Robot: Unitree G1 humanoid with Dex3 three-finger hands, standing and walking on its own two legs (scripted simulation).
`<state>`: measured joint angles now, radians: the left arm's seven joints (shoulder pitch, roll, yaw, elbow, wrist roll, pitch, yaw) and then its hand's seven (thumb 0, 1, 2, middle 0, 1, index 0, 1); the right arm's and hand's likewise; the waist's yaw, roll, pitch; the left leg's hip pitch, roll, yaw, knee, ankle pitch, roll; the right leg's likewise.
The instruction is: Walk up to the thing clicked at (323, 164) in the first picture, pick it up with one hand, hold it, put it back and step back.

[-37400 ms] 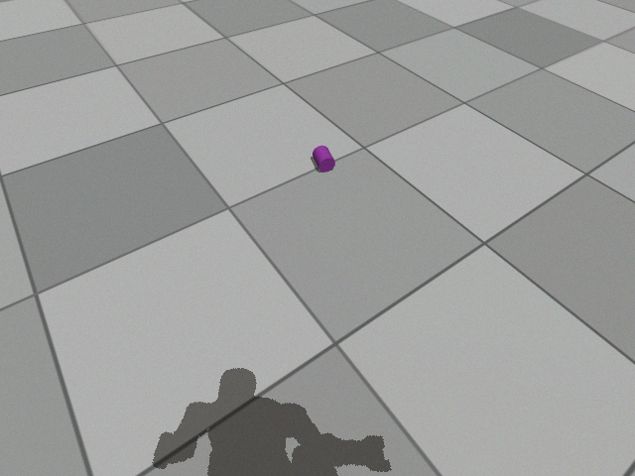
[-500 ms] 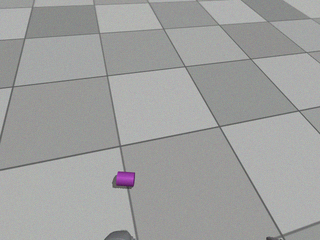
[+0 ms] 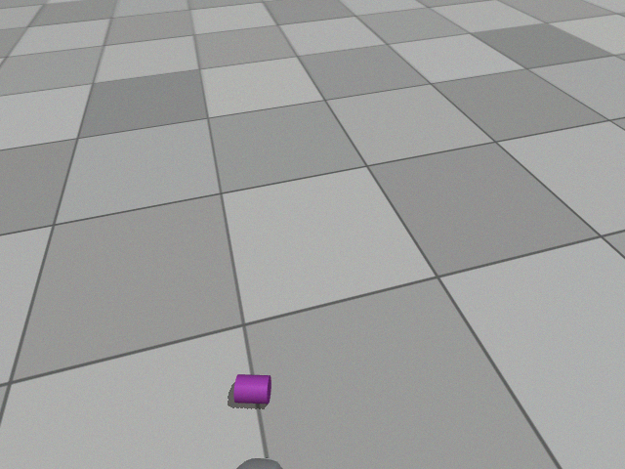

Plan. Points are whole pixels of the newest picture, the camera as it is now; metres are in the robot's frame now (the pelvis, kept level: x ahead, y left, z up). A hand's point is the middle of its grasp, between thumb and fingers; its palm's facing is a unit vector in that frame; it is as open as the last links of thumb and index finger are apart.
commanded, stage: walk up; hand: left
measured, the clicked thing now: (253, 389) +0.51 +0.23 -0.73
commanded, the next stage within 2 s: stand in 1.56 s
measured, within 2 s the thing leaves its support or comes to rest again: neither
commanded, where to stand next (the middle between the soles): +0.13 -0.02 m, yaw +3 degrees
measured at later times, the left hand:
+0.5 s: hand out of the picture +0.13 +0.28 -0.16, palm faces +0.07 -0.94 -0.34, open 7.4 cm
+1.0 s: hand out of the picture +0.11 +0.30 -0.16, palm faces +0.02 -0.93 -0.36, open 7.4 cm
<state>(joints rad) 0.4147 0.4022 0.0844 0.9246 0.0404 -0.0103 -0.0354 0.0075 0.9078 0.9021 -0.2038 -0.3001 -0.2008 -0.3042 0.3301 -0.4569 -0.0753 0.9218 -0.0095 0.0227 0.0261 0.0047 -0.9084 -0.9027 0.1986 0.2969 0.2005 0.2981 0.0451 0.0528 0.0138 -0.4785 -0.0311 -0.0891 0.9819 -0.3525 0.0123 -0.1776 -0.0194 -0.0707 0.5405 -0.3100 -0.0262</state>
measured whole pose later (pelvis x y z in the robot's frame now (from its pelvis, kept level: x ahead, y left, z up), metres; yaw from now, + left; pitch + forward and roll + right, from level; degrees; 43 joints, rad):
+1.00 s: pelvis +0.04 +0.03 -0.01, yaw +3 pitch -4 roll +0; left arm 0.14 0.40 0.01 1.04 0.00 -0.01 -0.01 0.01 0.91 0.90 -0.20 -0.30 -0.20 -0.30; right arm 0.13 -0.35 0.00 1.06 -0.01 0.01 0.03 0.00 -0.91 -0.90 0.20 0.30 0.20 0.30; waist 0.00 -0.02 0.09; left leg -0.22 0.02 0.02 0.61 -0.33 -0.01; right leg -0.27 -0.05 0.03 0.58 -0.25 0.04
